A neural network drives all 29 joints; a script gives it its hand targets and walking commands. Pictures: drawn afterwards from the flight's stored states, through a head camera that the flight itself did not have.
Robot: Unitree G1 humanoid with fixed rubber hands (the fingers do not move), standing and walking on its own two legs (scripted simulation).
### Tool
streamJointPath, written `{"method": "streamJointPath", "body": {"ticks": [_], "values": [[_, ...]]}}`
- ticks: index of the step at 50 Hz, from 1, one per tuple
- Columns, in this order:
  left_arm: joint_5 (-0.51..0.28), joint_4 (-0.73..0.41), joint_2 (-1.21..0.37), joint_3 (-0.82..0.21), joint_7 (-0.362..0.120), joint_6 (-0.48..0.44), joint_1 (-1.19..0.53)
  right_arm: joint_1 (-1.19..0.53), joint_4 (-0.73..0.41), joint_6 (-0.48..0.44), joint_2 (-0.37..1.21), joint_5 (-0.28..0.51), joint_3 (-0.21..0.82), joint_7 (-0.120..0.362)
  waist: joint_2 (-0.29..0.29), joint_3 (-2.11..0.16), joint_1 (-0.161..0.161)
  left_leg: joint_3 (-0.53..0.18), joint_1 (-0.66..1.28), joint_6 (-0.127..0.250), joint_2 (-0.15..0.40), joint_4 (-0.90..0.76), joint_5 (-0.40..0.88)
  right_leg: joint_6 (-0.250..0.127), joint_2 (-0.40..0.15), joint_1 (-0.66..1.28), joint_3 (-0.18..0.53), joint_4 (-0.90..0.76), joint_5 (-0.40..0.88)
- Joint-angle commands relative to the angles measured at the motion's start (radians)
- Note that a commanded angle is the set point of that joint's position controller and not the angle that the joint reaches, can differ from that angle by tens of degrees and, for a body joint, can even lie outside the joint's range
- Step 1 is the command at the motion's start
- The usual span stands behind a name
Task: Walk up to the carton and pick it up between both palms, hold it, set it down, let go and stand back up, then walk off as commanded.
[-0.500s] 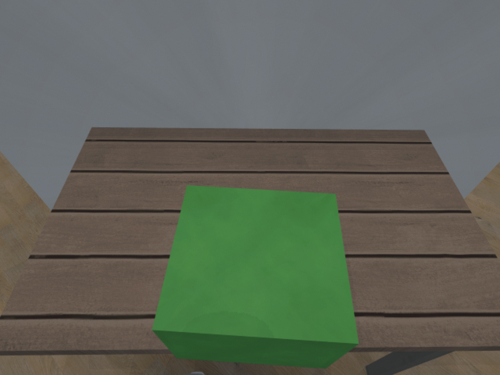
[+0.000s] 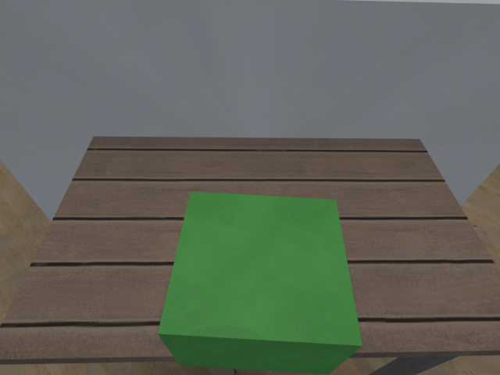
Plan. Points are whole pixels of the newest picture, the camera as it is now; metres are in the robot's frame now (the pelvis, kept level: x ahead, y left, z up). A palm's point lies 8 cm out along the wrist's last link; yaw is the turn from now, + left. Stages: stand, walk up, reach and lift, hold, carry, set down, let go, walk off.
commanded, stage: walk up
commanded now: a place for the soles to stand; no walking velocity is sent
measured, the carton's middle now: (258, 281) +0.27 -0.01 +0.01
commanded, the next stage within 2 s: none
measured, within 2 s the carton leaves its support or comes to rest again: neither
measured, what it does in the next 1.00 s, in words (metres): walks backwards: left foot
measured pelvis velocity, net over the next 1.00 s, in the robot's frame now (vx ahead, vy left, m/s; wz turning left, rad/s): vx -0.11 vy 0.07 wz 0.06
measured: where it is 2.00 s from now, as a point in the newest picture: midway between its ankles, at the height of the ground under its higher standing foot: outside the picture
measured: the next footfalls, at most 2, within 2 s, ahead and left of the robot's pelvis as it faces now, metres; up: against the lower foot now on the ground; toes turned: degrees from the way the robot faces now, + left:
left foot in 0.48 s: -0.03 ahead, +0.11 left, +0.00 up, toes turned +2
right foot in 1.28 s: -0.10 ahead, -0.08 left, +0.00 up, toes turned +5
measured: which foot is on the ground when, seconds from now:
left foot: down 0.00-0.24, up 0.26-0.46, down 0.48-1.00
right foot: down 0.00-0.48, up 0.50-1.00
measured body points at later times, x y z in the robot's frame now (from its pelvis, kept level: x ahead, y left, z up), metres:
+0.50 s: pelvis -0.05 +0.05 -0.01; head +0.02 +0.08 +0.43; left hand +0.07 +0.34 -0.15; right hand +0.02 -0.27 -0.12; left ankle -0.07 +0.11 -0.72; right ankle +0.00 -0.11 -0.72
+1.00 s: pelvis -0.11 +0.07 +0.00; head -0.06 +0.09 +0.44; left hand -0.06 +0.38 -0.15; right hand -0.02 -0.24 -0.12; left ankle -0.07 +0.11 -0.72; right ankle -0.10 -0.05 -0.69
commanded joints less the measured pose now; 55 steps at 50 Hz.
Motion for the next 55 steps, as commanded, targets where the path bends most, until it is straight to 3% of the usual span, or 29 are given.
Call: {"method": "streamJointPath", "body": {"ticks": [1,5,6,9,11,12,13,15,18,19,21,22,23,25,26,28,30,31,33,34,36,43,45,49,50,51,52,54,55], "values": [[0.013,-0.037,0.257,0.006,0.018,-0.061,-0.087,-0.090,-0.025,-0.026,-0.209,0.004,-0.010,-0.008,-0.003,-0.191,-0.019,-0.100,0.206,0.049,0.106,-0.156,0.212,-0.053,-0.151,-0.012,0.206,-0.215,0.317],[0.004,-0.042,0.245,0.007,0.015,-0.052,-0.073,-0.119,-0.033,-0.021,-0.229,0.004,-0.010,-0.007,0.009,-0.158,-0.010,-0.135,0.203,0.056,0.115,-0.236,0.053,-0.053,-0.132,-0.080,0.183,-0.211,0.166],[0.005,-0.061,0.294,0.014,0.019,-0.029,-0.079,-0.131,-0.050,0.005,-0.276,0.024,-0.026,-0.011,0.036,-0.051,0.001,-0.129,0.111,0.092,0.138,-0.110,0.474,-0.033,-0.115,-0.095,0.142,-0.078,0.509],[-0.008,-0.080,0.314,0.035,0.037,-0.017,-0.001,-0.100,-0.108,0.043,-0.221,0.046,-0.025,-0.020,-0.067,-0.124,0.025,-0.063,0.137,0.094,0.083,0.081,0.549,-0.063,-0.184,-0.055,0.199,-0.071,0.738],[0.003,-0.102,0.337,0.046,0.042,-0.011,-0.026,-0.136,-0.135,0.057,-0.194,0.038,-0.029,-0.024,-0.099,-0.085,0.031,-0.023,0.034,0.061,-0.014,0.233,0.286,-0.175,-0.278,-0.053,0.308,-0.169,0.808],[0.009,-0.106,0.369,0.053,0.046,-0.013,-0.023,-0.128,-0.142,0.065,-0.170,0.030,-0.036,-0.032,-0.160,-0.050,0.029,-0.044,-0.035,0.045,-0.050,0.337,-0.163,-0.248,-0.377,-0.052,0.389,-0.222,0.880],[0.016,-0.134,0.393,0.057,0.045,-0.015,-0.035,-0.101,-0.149,0.078,-0.177,0.017,-0.034,-0.035,-0.193,-0.044,0.029,-0.102,-0.064,0.049,-0.057,0.455,-0.326,-0.291,-0.435,-0.111,0.450,-0.260,0.834],[0.029,-0.173,0.375,0.057,0.045,-0.003,-0.134,-0.063,-0.143,0.075,-0.212,0.018,-0.048,-0.030,-0.176,0.041,-0.021,-0.085,-0.010,0.038,-0.030,0.505,-0.315,-0.301,-0.405,-0.288,0.383,-0.275,0.711],[0.024,-0.163,0.348,0.064,0.054,-0.010,-0.107,-0.042,-0.144,0.067,-0.222,0.022,-0.059,-0.016,-0.128,0.023,-0.009,-0.102,-0.016,0.041,-0.004,0.343,-0.269,-0.235,-0.336,-0.186,0.344,-0.185,0.687],[0.029,-0.178,0.337,0.059,0.057,-0.010,-0.180,0.001,-0.126,0.060,-0.214,0.022,-0.058,-0.021,-0.165,0.024,-0.048,-0.123,0.032,0.045,0.033,0.238,-0.255,-0.199,-0.329,-0.199,0.330,-0.150,0.663],[0.005,-0.204,0.297,0.048,0.059,-0.008,-0.150,0.081,-0.085,0.029,-0.228,0.011,-0.063,-0.031,-0.101,-0.082,-0.072,-0.182,0.109,0.034,0.053,-0.242,-0.042,-0.118,-0.261,-0.025,0.260,0.057,0.656],[-0.001,-0.208,0.234,0.029,0.052,0.003,-0.127,0.112,-0.062,0.006,-0.253,0.005,-0.066,-0.035,0.020,-0.143,-0.079,-0.245,0.240,0.009,0.122,-0.358,0.271,-0.033,-0.143,-0.085,0.118,0.223,0.407],[-0.007,-0.186,0.173,0.013,0.051,0.009,-0.039,0.071,-0.078,-0.004,-0.272,-0.006,-0.081,-0.036,0.238,-0.197,-0.019,-0.253,0.384,-0.042,0.155,-0.280,0.678,-0.019,-0.003,-0.198,0.087,0.310,-0.083],[-0.019,-0.174,0.182,0.019,0.057,0.015,-0.006,0.083,-0.088,0.018,-0.251,-0.015,-0.083,-0.048,0.125,-0.282,0.000,-0.264,0.555,-0.030,0.227,-0.121,0.992,-0.004,0.045,-0.361,0.088,0.393,-0.202],[-0.015,-0.160,0.188,0.015,0.066,0.020,-0.007,0.066,-0.108,0.014,-0.298,0.000,-0.082,-0.055,0.167,-0.286,-0.035,-0.373,0.468,-0.041,0.285,-0.203,0.886,-0.010,0.034,-0.380,0.141,0.416,-0.216],[0.002,-0.163,0.246,0.022,0.059,0.041,-0.065,0.005,-0.135,0.010,-0.290,-0.012,-0.088,-0.066,0.225,-0.223,-0.057,-0.294,0.401,-0.161,0.205,-0.282,0.658,-0.020,0.048,-0.358,0.172,0.475,-0.170],[-0.005,-0.120,0.221,0.035,0.045,0.049,-0.034,0.052,-0.091,0.003,-0.194,0.004,-0.062,-0.083,0.145,-0.173,-0.047,-0.256,0.428,-0.222,0.195,-0.301,0.715,-0.006,0.045,-0.309,0.129,0.408,-0.085],[-0.007,-0.138,0.211,0.038,0.045,0.048,-0.023,0.044,-0.097,0.006,-0.216,0.000,-0.067,-0.080,0.158,-0.197,-0.045,-0.240,0.445,-0.204,0.178,-0.262,0.732,-0.011,0.032,-0.305,0.144,0.408,-0.075],[-0.003,-0.095,0.217,0.045,0.045,0.048,0.008,0.046,-0.091,-0.013,-0.199,0.009,-0.067,-0.079,0.018,-0.234,-0.029,-0.339,0.519,-0.109,0.217,-0.252,0.667,-0.002,0.010,-0.282,0.145,0.394,-0.067],[0.001,-0.110,0.198,0.038,0.038,0.046,0.034,0.063,-0.072,-0.020,-0.184,0.009,-0.063,-0.082,0.081,-0.261,-0.034,-0.293,0.560,-0.116,0.223,-0.236,0.669,0.003,-0.010,-0.277,0.179,0.344,-0.035],[0.002,-0.115,0.196,0.033,0.037,0.048,-0.026,0.083,-0.056,-0.028,-0.223,0.010,-0.078,-0.087,0.012,-0.283,-0.063,-0.352,0.603,-0.048,0.253,-0.243,0.636,-0.001,0.000,-0.283,0.155,0.284,-0.080],[0.005,-0.072,0.224,0.037,0.025,0.056,0.041,0.016,-0.080,-0.038,-0.237,0.003,-0.075,-0.076,0.087,-0.247,-0.040,-0.329,0.472,-0.146,0.216,-0.320,0.527,0.010,0.000,-0.185,0.144,0.201,-0.077],[0.001,-0.073,0.224,0.045,0.031,0.053,0.058,-0.010,-0.068,-0.039,-0.211,0.005,-0.069,-0.078,-0.005,-0.255,-0.029,-0.371,0.460,-0.050,0.248,-0.298,0.415,0.008,-0.034,-0.202,0.153,0.227,-0.072],[0.007,-0.048,0.213,0.034,0.026,0.055,0.010,0.007,-0.050,-0.049,-0.233,0.008,-0.063,-0.077,-0.037,-0.174,-0.027,-0.398,0.354,-0.068,0.257,-0.324,0.396,0.003,-0.040,-0.192,0.195,0.246,-0.063],[0.001,-0.054,0.228,0.034,0.031,0.059,0.053,-0.024,-0.061,-0.045,-0.243,0.001,-0.067,-0.073,0.030,-0.175,-0.024,-0.404,0.347,-0.081,0.267,-0.352,0.211,0.004,-0.046,-0.196,0.198,0.236,-0.075],[0.012,-0.047,0.243,0.042,0.027,0.061,0.030,-0.059,-0.062,-0.047,-0.242,-0.011,-0.070,-0.071,0.004,-0.175,-0.028,-0.439,0.293,0.012,0.256,-0.379,-0.012,0.001,-0.030,-0.190,0.168,0.275,-0.089],[0.014,-0.040,0.232,0.045,0.022,0.063,0.068,-0.077,-0.077,-0.048,-0.231,-0.006,-0.069,-0.071,-0.044,-0.156,-0.008,-0.450,0.222,0.048,0.285,-0.403,-0.069,-0.010,-0.034,-0.180,0.185,0.318,-0.112],[0.005,-0.039,0.246,0.042,0.009,0.066,0.087,-0.125,-0.084,-0.047,-0.259,-0.018,-0.064,-0.061,0.072,-0.080,0.006,-0.405,0.088,0.049,0.241,-0.456,-0.340,-0.012,-0.029,-0.144,0.168,0.300,-0.092],[0.029,-0.020,0.250,0.051,0.002,0.062,0.126,-0.147,-0.097,-0.049,-0.247,-0.016,-0.071,-0.062,0.048,-0.079,0.013,-0.441,0.025,0.102,0.267,-0.472,-0.371,-0.020,-0.047,-0.097,0.131,0.294,-0.100]]}}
